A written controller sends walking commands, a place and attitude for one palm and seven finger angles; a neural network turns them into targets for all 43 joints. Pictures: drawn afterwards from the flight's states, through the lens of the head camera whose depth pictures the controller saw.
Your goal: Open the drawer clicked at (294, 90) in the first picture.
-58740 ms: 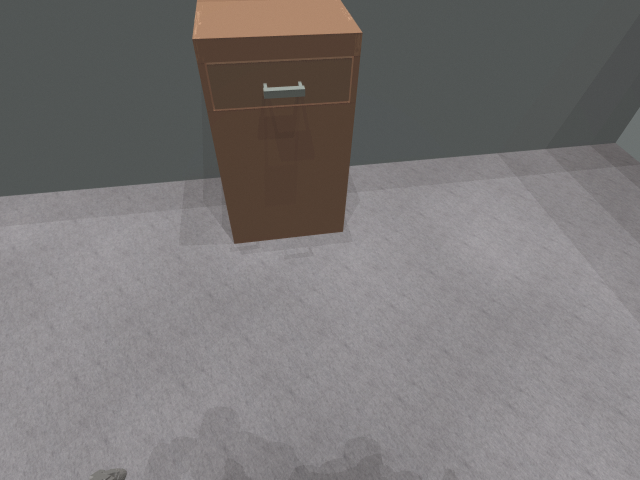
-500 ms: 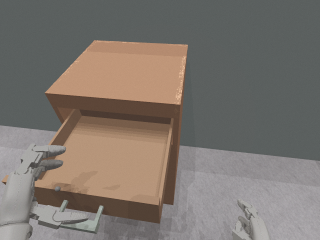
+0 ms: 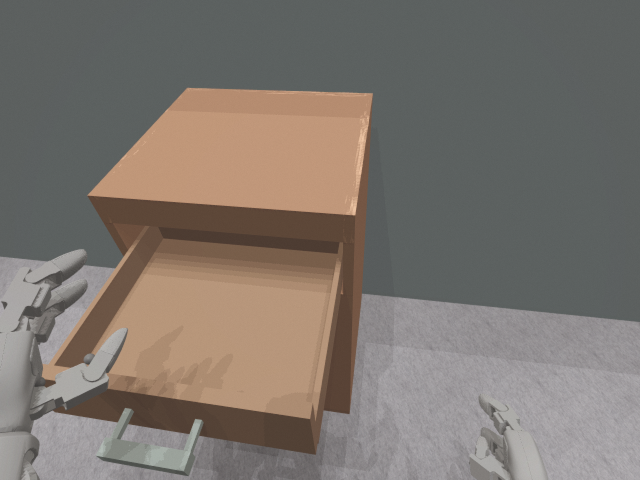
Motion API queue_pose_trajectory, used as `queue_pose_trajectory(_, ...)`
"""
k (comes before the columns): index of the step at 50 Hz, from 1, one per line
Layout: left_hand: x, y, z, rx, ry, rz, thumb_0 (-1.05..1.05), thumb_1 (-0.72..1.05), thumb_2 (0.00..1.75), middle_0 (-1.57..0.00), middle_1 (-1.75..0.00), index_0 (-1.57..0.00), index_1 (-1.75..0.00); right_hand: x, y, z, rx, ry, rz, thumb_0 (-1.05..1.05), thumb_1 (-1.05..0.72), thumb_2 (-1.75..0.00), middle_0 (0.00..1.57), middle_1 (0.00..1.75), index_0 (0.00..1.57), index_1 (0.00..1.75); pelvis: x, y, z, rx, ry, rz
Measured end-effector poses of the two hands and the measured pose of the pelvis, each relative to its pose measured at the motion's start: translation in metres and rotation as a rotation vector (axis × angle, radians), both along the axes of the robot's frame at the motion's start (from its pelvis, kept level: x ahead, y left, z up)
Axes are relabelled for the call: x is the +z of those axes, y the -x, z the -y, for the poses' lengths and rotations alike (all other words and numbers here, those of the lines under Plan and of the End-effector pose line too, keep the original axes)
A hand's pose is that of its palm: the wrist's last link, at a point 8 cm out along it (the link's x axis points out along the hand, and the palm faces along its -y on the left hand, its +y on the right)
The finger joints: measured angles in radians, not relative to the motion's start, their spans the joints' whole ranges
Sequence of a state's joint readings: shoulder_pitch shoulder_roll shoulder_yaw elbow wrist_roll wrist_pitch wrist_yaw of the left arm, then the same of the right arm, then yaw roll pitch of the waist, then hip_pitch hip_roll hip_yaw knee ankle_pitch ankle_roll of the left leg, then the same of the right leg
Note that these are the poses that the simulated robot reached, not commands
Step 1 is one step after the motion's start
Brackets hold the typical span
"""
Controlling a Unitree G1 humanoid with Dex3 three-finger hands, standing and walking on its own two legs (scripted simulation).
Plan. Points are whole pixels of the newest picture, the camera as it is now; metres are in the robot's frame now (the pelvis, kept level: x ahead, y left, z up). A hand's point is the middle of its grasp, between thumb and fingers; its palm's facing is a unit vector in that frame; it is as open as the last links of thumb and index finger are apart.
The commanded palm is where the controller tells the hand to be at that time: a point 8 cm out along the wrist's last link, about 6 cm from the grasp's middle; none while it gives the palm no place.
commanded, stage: draw the hand back to the body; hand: left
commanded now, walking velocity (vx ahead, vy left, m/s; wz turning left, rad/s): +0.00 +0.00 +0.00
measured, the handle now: (153, 438) +0.18 +0.26 -0.08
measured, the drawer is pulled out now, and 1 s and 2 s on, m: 0.30 0.30 0.30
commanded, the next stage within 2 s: step back with the hand held close in 0.30 s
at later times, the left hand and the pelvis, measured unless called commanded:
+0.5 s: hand (85, 355) +0.18 +0.24 +0.16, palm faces +0.40 -0.80 -0.45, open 7.5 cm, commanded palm +0.12 +0.27 +0.17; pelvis -0.01 -0.01 +0.00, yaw -1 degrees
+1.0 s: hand (59, 413) +0.13 +0.24 +0.15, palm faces +0.37 -0.79 -0.50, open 7.4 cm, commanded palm +0.07 +0.28 +0.17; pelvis -0.07 +0.00 -0.01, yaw -2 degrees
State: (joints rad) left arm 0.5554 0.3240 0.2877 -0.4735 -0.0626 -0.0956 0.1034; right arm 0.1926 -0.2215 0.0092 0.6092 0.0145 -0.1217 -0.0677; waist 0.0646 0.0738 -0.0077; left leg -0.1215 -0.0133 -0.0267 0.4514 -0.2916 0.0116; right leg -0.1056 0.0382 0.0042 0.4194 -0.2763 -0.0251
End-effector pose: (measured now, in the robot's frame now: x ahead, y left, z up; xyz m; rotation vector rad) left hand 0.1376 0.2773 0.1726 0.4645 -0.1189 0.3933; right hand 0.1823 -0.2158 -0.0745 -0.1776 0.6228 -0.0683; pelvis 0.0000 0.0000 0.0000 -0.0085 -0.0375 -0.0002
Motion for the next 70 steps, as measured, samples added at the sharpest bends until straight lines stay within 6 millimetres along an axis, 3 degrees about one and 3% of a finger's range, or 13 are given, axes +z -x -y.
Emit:
queue_pose_trajectory(14, -0.001, 0.001, 0.008, -0.002, 0.008, -0.003, 0.01, 0.82, 0.87, -0.22, -0.35, -0.21, -0.35, -0.002, 0.006, 0.004, 0.000, -0.015, -0.012, 0.01, -0.90, -0.90, 0.20, 0.30, 0.20, 0.30, 0.001, 0.003, 0.008, -0.002, -0.002, 0.007)
queue_pose_trajectory(26, 0.012, 0.000, 0.001, -0.013, -0.078, 0.035, 0.01, 0.88, 0.89, -0.21, -0.31, -0.21, -0.31, -0.003, 0.019, 0.013, -0.016, -0.005, -0.051, 0.01, -0.91, -0.90, 0.20, 0.30, 0.20, 0.30, 0.001, 0.012, 0.008, -0.012, 0.009, -0.018)
queue_pose_trajectory(36, -0.004, -0.003, 0.002, -0.137, -0.108, -0.068, 0.01, 0.88, 0.90, -0.21, -0.30, -0.21, -0.30, 0.001, 0.050, 0.026, -0.126, 0.045, -0.118, 0.01, -0.91, -0.90, 0.20, 0.30, 0.20, 0.30, 0.002, 0.029, -0.007, -0.035, -0.001, -0.070)
queue_pose_trajectory(46, 0.001, 0.030, -0.010, -0.095, -0.153, -0.004, 0.01, 0.88, 0.90, -0.21, -0.30, -0.21, -0.30, -0.001, 0.076, 0.010, -0.108, 0.074, -0.088, 0.01, -0.91, -0.90, 0.20, 0.30, 0.20, 0.30, -0.007, 0.054, -0.011, -0.028, -0.022, -0.073)
queue_pose_trajectory(54, -0.003, 0.060, 0.009, -0.055, -0.068, 0.037, 0.01, 0.88, 0.90, -0.21, -0.30, -0.21, -0.30, -0.019, 0.104, 0.006, -0.069, 0.016, -0.105, 0.01, -0.90, -0.89, 0.21, 0.30, 0.21, 0.30, -0.011, 0.080, 0.000, -0.025, 0.006, -0.069)
queue_pose_trajectory(63, -0.004, 0.082, -0.003, -0.099, -0.094, 0.037, 0.01, 0.88, 0.90, -0.21, -0.30, -0.21, -0.30, -0.009, 0.142, 0.019, -0.113, 0.077, -0.131, 0.01, -0.90, -0.90, 0.21, 0.30, 0.21, 0.30, -0.009, 0.111, -0.008, -0.002, -0.004, -0.069)
queue_pose_trajectory(70, 0.005, 0.114, -0.003, -0.111, -0.139, 0.048, 0.02, 0.88, 0.90, -0.21, -0.30, -0.21, -0.30, -0.004, 0.164, 0.014, -0.094, 0.058, -0.076, 0.01, -0.91, -0.90, 0.20, 0.30, 0.20, 0.30, -0.010, 0.143, -0.004, -0.038, -0.023, -0.069)
